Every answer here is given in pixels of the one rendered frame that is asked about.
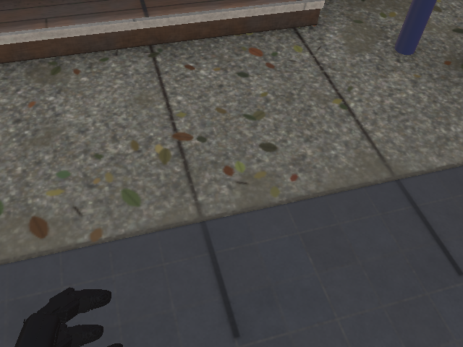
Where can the left robot hand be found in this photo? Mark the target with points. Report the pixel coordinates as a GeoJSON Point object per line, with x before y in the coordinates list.
{"type": "Point", "coordinates": [47, 327]}

